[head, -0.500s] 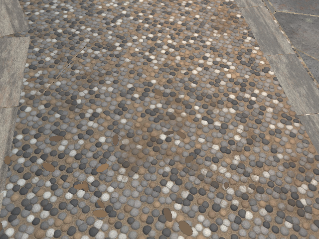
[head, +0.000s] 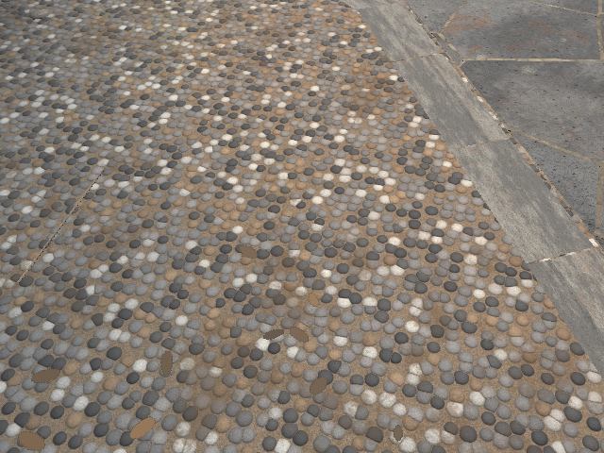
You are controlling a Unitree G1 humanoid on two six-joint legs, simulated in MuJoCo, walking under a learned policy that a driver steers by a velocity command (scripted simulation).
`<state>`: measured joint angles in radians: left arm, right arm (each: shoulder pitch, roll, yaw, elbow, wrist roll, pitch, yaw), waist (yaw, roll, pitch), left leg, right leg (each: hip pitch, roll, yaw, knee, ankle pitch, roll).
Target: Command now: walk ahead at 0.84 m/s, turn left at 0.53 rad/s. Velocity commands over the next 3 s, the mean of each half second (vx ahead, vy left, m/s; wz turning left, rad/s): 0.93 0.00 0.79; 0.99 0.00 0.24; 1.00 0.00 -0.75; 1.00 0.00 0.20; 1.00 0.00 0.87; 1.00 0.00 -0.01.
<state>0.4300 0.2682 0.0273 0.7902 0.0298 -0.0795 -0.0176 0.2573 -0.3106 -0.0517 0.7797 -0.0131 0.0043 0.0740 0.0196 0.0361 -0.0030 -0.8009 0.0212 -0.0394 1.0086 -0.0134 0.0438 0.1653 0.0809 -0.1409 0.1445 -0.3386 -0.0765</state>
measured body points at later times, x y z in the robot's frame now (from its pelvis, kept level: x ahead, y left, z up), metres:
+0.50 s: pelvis +0.42 +0.04 +0.00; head +0.45 +0.06 +0.45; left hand +0.59 +0.33 -0.05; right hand +0.51 -0.24 -0.12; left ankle +0.25 +0.04 -0.73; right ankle +0.69 -0.07 -0.68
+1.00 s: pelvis +0.85 +0.22 -0.01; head +0.88 +0.25 +0.43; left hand +0.60 +0.36 -0.13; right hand +1.20 +0.23 -0.05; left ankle +0.94 +0.40 -0.72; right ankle +0.73 -0.01 -0.73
